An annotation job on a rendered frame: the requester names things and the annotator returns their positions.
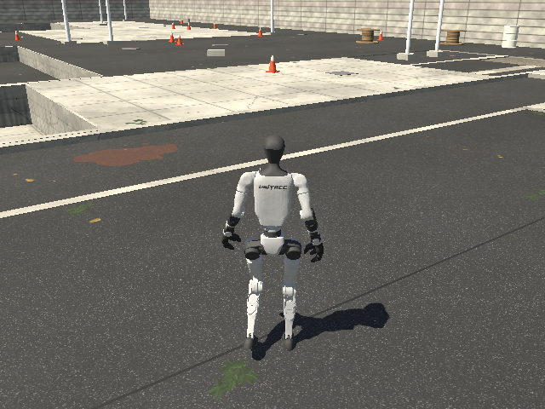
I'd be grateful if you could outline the right robot upper arm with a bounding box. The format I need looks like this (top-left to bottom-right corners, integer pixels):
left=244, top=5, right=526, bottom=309
left=291, top=172, right=313, bottom=221

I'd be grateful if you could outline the robot right thigh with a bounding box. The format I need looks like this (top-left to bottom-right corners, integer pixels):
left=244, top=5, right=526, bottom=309
left=282, top=238, right=301, bottom=298

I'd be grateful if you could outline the robot right forearm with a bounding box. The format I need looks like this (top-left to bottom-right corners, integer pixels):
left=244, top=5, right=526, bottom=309
left=305, top=208, right=322, bottom=245

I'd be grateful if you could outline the robot left forearm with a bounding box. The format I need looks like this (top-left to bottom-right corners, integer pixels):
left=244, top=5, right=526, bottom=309
left=223, top=205, right=240, bottom=237

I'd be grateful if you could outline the left robot upper arm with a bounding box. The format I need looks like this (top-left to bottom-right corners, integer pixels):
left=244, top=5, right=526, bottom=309
left=232, top=171, right=256, bottom=218

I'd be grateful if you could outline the left robot hand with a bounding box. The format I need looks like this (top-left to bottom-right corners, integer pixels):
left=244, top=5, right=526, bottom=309
left=221, top=233, right=241, bottom=250

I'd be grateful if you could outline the right robot hand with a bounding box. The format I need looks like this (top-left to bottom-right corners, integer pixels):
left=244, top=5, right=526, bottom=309
left=304, top=243, right=324, bottom=262

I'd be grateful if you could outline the robot left thigh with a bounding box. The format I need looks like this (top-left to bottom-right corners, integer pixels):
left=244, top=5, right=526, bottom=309
left=244, top=238, right=264, bottom=294

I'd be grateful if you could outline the robot thigh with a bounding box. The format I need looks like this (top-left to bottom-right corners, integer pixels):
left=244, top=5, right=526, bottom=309
left=282, top=238, right=301, bottom=298
left=244, top=238, right=264, bottom=294

